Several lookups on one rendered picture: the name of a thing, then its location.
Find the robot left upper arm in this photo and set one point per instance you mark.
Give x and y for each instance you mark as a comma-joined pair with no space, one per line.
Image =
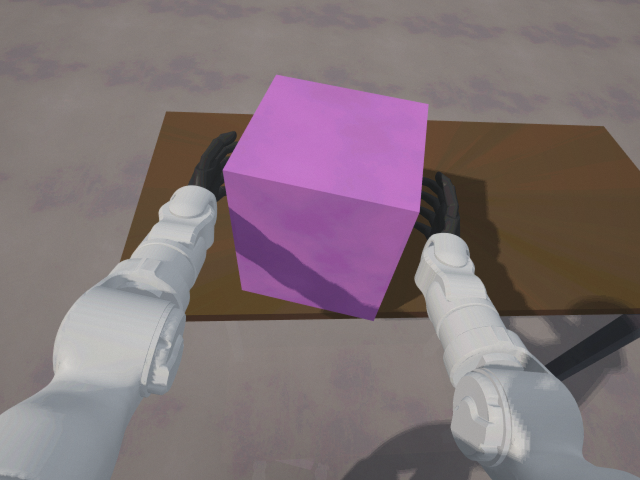
118,348

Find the robot right hand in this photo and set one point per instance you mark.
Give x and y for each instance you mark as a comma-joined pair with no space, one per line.
446,218

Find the robot right upper arm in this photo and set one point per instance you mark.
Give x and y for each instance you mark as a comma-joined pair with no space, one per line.
521,425

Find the robot right forearm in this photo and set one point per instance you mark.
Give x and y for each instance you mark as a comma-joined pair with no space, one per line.
465,320

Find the robot left forearm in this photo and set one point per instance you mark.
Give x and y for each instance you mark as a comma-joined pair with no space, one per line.
167,262

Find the robot left hand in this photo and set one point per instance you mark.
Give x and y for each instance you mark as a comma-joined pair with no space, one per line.
208,173

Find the table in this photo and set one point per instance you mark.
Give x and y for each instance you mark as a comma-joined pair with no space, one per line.
550,214

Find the carton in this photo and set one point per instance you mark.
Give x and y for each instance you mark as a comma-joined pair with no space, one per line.
324,189

